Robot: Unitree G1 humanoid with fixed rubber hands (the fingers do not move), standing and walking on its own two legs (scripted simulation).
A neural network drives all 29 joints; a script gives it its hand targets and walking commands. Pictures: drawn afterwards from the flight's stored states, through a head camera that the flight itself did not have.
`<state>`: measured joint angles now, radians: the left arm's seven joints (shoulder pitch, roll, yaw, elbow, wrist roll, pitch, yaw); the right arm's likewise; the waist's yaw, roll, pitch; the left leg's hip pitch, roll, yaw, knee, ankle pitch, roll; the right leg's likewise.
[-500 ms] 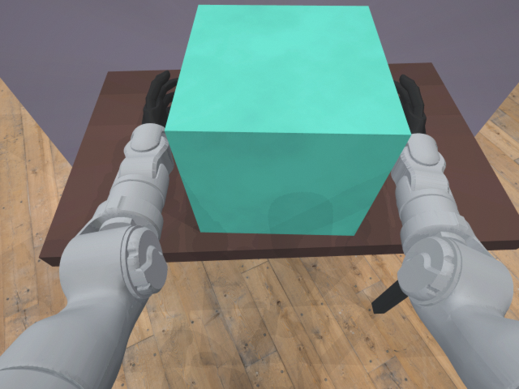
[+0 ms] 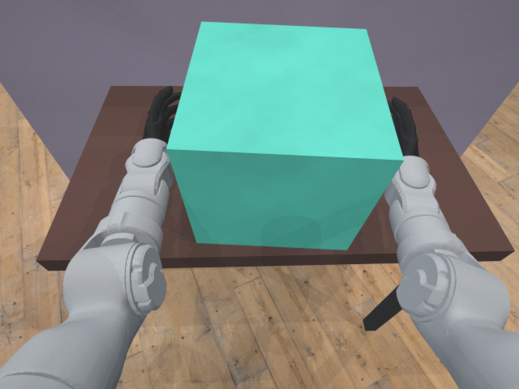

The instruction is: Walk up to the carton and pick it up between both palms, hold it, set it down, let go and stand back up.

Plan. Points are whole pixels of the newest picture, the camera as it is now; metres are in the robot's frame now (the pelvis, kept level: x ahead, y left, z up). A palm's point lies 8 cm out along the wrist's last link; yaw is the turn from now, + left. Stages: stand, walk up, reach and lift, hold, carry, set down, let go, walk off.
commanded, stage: reach and lift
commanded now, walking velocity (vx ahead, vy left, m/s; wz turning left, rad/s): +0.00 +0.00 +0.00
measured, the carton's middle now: (277, 141) +0.50 -0.03 +0.08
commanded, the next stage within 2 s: none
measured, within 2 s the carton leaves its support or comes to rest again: neither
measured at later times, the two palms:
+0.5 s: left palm (153, 141) +0.42 +0.16 +0.16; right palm (419, 163) +0.38 -0.21 +0.15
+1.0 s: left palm (135, 132) +0.40 +0.18 +0.19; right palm (422, 151) +0.37 -0.20 +0.18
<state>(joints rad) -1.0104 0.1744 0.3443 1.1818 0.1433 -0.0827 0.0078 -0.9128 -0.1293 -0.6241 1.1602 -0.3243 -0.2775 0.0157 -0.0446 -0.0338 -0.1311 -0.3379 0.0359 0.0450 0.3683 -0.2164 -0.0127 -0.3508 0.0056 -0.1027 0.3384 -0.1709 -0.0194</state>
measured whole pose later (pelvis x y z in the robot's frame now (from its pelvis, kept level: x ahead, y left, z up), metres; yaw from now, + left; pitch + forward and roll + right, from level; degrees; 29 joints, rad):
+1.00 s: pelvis -0.04 +0.00 +0.00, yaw -1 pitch +4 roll +0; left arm -1.07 0.23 0.27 1.14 0.07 0.15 0.01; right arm -0.96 -0.14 -0.51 1.14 -0.15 -0.07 -0.01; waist -0.03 -0.06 -0.13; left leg -0.24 0.03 0.07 0.30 -0.13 -0.01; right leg -0.27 0.00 -0.10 0.30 -0.10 -0.03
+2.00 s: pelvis -0.06 +0.00 +0.00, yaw +0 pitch -4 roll +0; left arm -0.95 0.22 0.31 0.71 0.12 0.61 -0.02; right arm -1.00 -0.18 -0.22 0.97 0.14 0.32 -0.07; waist -0.08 -0.05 -0.11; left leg -0.09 0.02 0.05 0.30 -0.14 0.00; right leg -0.11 0.00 -0.10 0.28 -0.10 -0.03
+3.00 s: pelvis -0.05 +0.00 +0.00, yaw +0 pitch -2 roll -1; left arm -0.96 0.25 0.29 0.48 0.09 0.87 -0.02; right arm -1.08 -0.29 -0.05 0.81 0.36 0.60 -0.16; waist -0.08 -0.02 -0.19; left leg -0.14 0.03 0.02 0.33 -0.16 -0.01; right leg -0.12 0.02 -0.07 0.24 -0.08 -0.03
